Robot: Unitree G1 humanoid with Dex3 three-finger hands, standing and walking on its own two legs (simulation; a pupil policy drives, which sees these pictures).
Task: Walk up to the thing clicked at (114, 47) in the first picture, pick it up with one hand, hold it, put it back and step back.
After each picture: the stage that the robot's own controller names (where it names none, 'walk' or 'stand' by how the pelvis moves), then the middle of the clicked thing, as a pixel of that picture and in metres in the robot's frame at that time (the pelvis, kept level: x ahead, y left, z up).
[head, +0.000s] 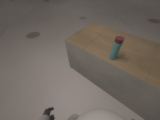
stand; (115, 49) +0.67 -0.20 -0.02
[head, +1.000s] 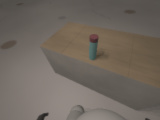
walk; (93, 48) +0.61 +0.04 +0.01
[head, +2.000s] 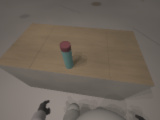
stand; (67, 56) +0.45 +0.20 +0.02
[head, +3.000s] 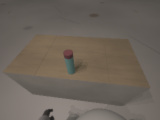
stand; (69, 63) +0.46 +0.20 -0.02
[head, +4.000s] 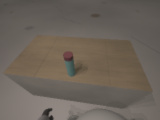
stand; (70, 65) +0.44 +0.19 -0.02
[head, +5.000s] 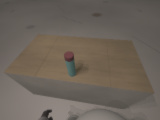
stand; (70, 65) +0.43 +0.19 -0.02
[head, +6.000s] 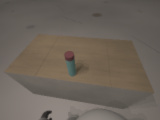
stand; (71, 65) +0.44 +0.19 -0.02
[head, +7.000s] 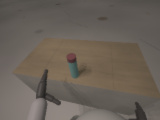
rise first; (73, 67) +0.43 +0.19 -0.01
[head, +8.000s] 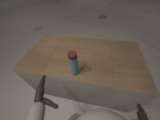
go down; (73, 64) +0.44 +0.19 -0.01
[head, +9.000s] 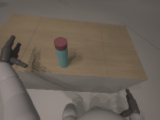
go down; (62, 55) +0.45 +0.18 +0.04
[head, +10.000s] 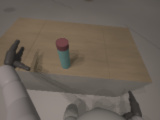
go down; (64, 56) +0.44 +0.18 +0.05
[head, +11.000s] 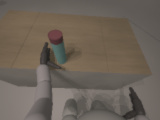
close in; (59, 50) +0.46 +0.19 +0.07
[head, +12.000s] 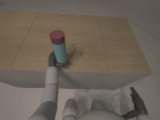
lift; (60, 51) +0.44 +0.18 +0.08
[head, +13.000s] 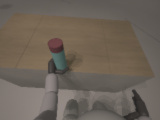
lift; (59, 58) +0.39 +0.19 +0.08
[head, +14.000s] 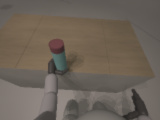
lift; (60, 59) +0.39 +0.19 +0.08
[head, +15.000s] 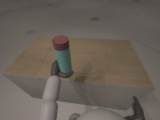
hold; (64, 60) +0.32 +0.17 +0.20
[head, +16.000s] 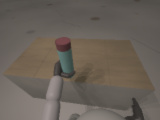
hold; (66, 60) +0.33 +0.16 +0.19
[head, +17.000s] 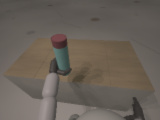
crouch; (62, 57) +0.33 +0.18 +0.20
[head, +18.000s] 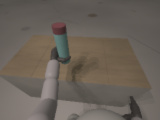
lower; (62, 46) +0.42 +0.19 +0.20
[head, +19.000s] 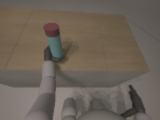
lower; (55, 46) +0.48 +0.19 +0.08
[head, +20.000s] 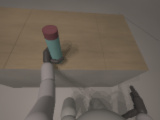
lower; (54, 47) +0.46 +0.20 +0.09
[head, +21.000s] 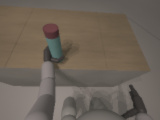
lower; (55, 46) +0.47 +0.20 +0.09
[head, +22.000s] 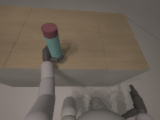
lower; (54, 46) +0.47 +0.20 +0.09
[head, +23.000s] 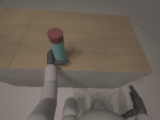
open; (58, 50) +0.45 +0.18 +0.09
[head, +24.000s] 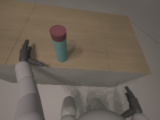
sink last; (60, 47) +0.45 +0.18 +0.08
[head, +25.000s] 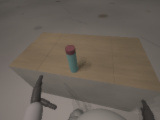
sink last; (72, 60) +0.45 +0.19 +0.05
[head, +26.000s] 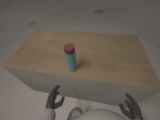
stand; (71, 59) +0.44 +0.18 +0.05
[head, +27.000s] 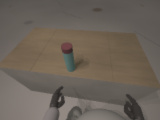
stand; (69, 59) +0.44 +0.19 +0.06
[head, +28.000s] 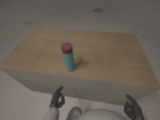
stand; (69, 59) +0.44 +0.19 +0.06
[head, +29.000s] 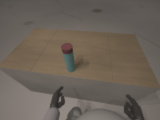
stand; (69, 59) +0.43 +0.19 +0.05
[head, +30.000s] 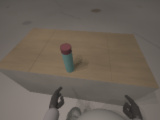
stand; (68, 59) +0.43 +0.19 +0.05
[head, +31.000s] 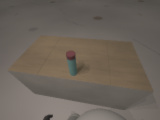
stand; (72, 64) +0.45 +0.18 -0.01
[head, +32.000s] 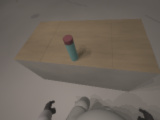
walk; (71, 49) +0.52 +0.21 +0.00
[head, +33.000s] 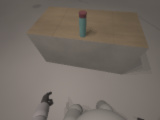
walk; (82, 25) +0.83 +0.13 +0.01
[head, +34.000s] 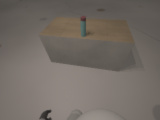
stand; (83, 27) +1.06 +0.18 +0.00
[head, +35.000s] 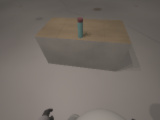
stand; (80, 28) +1.03 +0.18 -0.02
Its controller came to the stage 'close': yes
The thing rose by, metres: 0.20
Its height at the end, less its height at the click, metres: +0.00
